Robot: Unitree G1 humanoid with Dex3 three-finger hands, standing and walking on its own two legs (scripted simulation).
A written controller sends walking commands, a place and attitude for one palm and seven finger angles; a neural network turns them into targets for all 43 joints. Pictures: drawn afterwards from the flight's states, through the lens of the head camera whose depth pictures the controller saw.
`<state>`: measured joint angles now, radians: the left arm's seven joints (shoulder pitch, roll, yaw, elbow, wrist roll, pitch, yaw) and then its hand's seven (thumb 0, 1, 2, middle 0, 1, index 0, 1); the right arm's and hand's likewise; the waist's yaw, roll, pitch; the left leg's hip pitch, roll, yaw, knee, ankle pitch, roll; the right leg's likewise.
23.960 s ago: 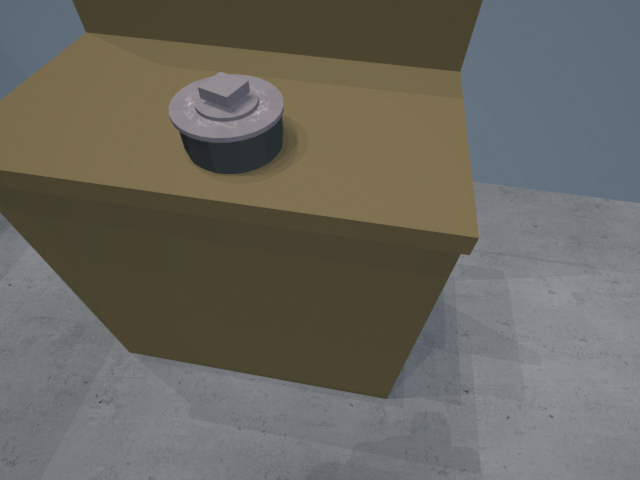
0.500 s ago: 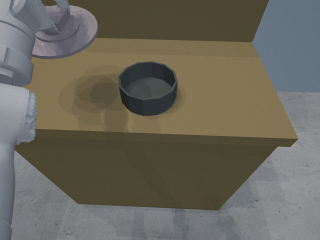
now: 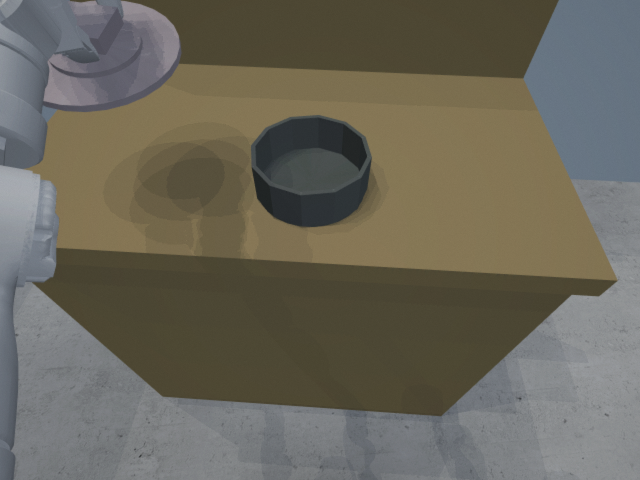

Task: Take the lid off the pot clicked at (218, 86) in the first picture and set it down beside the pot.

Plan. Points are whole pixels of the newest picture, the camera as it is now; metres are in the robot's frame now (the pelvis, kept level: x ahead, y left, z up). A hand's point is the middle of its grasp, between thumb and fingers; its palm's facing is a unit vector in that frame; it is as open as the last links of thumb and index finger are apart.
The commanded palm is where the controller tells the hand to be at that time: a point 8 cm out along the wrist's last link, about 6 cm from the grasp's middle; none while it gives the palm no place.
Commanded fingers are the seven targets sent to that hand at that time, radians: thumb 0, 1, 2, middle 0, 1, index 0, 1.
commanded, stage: lower the lid onto the table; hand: left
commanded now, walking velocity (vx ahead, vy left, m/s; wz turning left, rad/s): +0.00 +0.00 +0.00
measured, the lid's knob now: (86, 27) +0.52 +0.24 +0.28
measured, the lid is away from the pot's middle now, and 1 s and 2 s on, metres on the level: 0.23 0.21 0.23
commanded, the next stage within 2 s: none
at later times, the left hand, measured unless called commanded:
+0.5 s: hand (92, 54) +0.49 +0.23 +0.27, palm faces -0.28 -0.18 -0.95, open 8.8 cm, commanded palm +0.50 +0.22 +0.34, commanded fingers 0.00 0.56 1.04 -0.70 -1.08 -0.69 -1.07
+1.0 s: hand (119, 84) +0.49 +0.22 +0.23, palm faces -0.33 -0.19 -0.93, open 8.8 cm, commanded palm +0.50 +0.22 +0.31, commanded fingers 0.00 0.56 1.04 -0.70 -1.08 -0.69 -1.07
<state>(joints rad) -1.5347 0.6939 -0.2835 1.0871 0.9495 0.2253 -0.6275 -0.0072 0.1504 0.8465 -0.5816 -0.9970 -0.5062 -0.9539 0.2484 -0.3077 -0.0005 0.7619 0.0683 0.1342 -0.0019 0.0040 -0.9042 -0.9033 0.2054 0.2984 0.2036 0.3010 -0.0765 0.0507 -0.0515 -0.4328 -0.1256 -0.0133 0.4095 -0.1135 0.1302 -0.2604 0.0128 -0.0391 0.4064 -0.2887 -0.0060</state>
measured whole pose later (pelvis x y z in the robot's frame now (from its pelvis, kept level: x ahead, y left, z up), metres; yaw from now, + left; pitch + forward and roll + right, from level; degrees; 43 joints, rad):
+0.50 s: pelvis +0.00 +0.00 +0.00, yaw +0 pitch +9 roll -2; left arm -1.53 0.67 -0.27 1.21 0.96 0.27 -0.59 -0.01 0.15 0.85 -0.58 -1.00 -0.50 -0.95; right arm 0.30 -0.31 0.00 0.79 0.06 0.10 -0.01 0.00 -0.90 -0.90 0.21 0.30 0.20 0.30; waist -0.10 0.05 -0.05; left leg -0.45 -0.12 -0.01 0.42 -0.12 0.13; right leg -0.29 0.02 -0.03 0.42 -0.30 -0.01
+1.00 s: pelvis +0.01 -0.02 +0.00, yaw -1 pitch +8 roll -2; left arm -1.41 0.68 -0.21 1.19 0.96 0.23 -0.58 -0.01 0.16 0.85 -0.58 -1.00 -0.50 -0.95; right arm 0.27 -0.31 0.00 0.73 0.07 0.15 -0.01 0.00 -0.90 -0.90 0.21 0.30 0.20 0.30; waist -0.11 0.05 -0.06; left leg -0.46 -0.10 0.00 0.48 -0.16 0.11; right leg -0.28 0.04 -0.02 0.46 -0.32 -0.02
